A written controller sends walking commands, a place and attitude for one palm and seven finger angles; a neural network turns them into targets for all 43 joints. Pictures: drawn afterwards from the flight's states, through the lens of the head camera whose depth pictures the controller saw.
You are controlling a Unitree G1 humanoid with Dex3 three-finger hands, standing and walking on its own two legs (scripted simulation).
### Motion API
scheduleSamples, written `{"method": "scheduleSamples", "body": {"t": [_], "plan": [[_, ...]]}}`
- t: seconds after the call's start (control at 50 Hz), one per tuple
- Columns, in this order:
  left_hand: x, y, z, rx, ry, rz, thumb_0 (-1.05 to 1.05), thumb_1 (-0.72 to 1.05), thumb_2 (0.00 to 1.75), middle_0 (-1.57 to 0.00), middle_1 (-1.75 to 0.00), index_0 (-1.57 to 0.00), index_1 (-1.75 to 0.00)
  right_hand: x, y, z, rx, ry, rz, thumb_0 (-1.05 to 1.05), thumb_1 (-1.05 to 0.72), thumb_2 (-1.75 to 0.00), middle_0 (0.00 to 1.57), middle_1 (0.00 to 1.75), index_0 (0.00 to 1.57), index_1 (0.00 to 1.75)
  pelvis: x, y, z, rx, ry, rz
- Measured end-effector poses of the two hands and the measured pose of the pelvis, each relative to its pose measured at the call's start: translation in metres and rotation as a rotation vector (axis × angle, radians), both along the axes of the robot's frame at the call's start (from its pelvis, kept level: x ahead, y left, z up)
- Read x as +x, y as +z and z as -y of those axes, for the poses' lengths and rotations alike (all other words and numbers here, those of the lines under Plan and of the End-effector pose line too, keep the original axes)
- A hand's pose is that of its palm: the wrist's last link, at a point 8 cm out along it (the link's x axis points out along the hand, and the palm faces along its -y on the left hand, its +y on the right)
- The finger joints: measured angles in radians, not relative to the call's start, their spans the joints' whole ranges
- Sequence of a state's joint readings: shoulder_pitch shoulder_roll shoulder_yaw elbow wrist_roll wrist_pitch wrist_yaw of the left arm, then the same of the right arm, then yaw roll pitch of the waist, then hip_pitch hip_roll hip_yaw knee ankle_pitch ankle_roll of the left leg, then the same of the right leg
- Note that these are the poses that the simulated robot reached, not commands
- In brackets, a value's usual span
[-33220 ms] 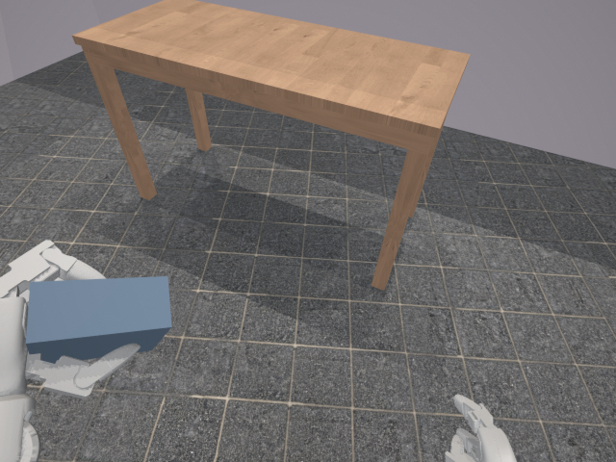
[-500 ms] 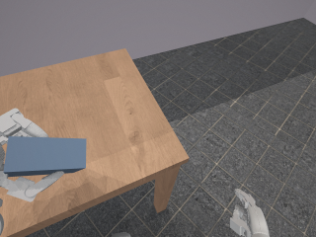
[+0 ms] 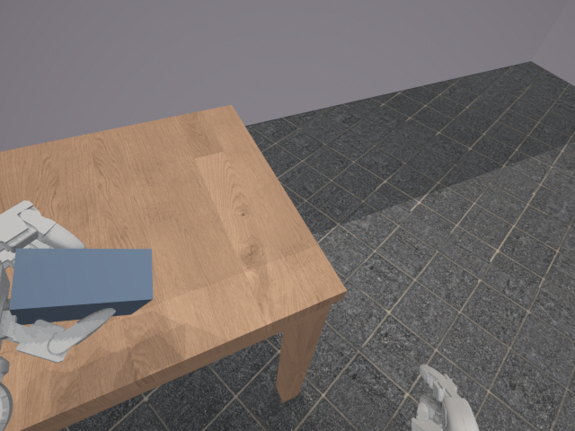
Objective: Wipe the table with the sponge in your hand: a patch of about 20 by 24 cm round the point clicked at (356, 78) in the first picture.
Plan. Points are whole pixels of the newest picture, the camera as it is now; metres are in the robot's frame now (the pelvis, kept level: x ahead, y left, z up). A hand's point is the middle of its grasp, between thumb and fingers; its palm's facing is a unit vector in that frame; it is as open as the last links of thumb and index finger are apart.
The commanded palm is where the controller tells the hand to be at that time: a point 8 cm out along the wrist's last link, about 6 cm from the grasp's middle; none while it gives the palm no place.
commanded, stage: shuffle to correct the standing spot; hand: left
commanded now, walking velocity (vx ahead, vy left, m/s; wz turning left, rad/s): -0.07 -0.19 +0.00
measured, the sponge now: (102, 286) +0.23 +0.21 +0.14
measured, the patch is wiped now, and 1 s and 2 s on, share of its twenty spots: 0.00 0.00 0.00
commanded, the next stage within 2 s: come to a stop and stand still in 1.96 s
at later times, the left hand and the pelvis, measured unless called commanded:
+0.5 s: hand (85, 278) +0.23 +0.22 +0.17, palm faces +0.28 -0.84 -0.46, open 9.5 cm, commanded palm +0.16 +0.27 +0.18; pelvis +0.00 -0.01 +0.00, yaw +0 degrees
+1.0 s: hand (72, 291) +0.22 +0.23 +0.16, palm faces +0.33 -0.86 -0.39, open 9.5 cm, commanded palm +0.16 +0.27 +0.18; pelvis +0.00 -0.01 +0.00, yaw +1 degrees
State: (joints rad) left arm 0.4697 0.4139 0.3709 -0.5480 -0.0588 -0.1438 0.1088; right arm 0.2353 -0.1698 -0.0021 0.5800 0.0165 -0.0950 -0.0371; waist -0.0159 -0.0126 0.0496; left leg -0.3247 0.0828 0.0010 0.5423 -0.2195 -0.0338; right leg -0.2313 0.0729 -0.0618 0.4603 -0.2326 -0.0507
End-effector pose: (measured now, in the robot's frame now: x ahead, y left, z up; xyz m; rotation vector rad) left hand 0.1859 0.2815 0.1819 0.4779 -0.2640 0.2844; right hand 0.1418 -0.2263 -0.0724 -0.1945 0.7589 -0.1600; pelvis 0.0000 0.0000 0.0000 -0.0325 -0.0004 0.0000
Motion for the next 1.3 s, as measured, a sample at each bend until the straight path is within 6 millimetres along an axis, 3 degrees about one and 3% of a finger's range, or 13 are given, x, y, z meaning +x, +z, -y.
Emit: {"method": "scheduleSamples", "body": {"t": [0.12,0.42,0.62,0.78,0.96,1.08,1.3], "plan": [[0.004,-0.002,0.01,0.004,-0.021,-0.039,-0.01,-0.45,1.05,-0.79,-1.39,-0.8,-1.38,0.013,0.001,0.0,0.023,0.011,0.017,0.01,-0.9,-0.9,0.21,0.3,0.2,0.3,0.005,0.001,0.004,0.001,-0.005,-0.009],[0.012,0.002,0.021,0.019,-0.025,-0.037,-0.01,-0.45,1.05,-0.79,-1.39,-0.8,-1.38,0.031,0.003,0.026,-0.018,-0.01,0.029,0.01,-0.9,-0.9,0.21,0.3,0.2,0.3,0.011,-0.001,0.014,0.007,-0.004,-0.011],[-0.01,0.006,0.017,0.07,-0.046,-0.025,-0.01,-0.45,1.05,-0.79,-1.39,-0.8,-1.38,0.011,-0.002,0.022,-0.022,-0.01,0.012,0.01,-0.9,-0.9,0.21,0.3,0.2,0.3,-0.007,-0.004,0.011,0.002,0.0,-0.017],[-0.022,-0.001,0.003,0.014,0.022,-0.035,-0.01,-0.46,1.05,-0.79,-1.38,-0.8,-1.38,-0.009,-0.006,0.007,-0.011,0.002,-0.03,0.01,-0.9,-0.9,0.21,0.3,0.2,0.3,-0.006,-0.002,0.003,0.004,0.005,-0.011],[-0.009,-0.004,0.009,-0.03,0.033,-0.026,-0.01,-0.45,1.05,-0.79,-1.39,-0.8,-1.38,0.001,-0.005,-0.001,0.033,0.024,-0.006,0.01,-0.9,-0.9,0.21,0.3,0.2,0.3,-0.002,0.0,0.008,0.001,0.012,0.001],[0.001,-0.007,0.019,-0.036,-0.004,-0.047,-0.01,-0.45,1.05,-0.79,-1.39,-0.8,-1.38,0.014,-0.001,0.01,0.017,0.012,0.006,0.01,-0.9,-0.9,0.21,0.3,0.2,0.3,0.007,0.0,0.012,0.003,0.009,-0.009],[0.019,0.002,0.018,0.016,0.003,-0.06,-0.01,-0.46,1.05,-0.79,-1.39,-0.8,-1.38,0.036,0.001,0.027,-0.005,-0.006,0.0,0.01,-0.9,-0.9,0.21,0.3,0.2,0.3,0.021,0.001,0.017,0.005,0.01,-0.014]]}}
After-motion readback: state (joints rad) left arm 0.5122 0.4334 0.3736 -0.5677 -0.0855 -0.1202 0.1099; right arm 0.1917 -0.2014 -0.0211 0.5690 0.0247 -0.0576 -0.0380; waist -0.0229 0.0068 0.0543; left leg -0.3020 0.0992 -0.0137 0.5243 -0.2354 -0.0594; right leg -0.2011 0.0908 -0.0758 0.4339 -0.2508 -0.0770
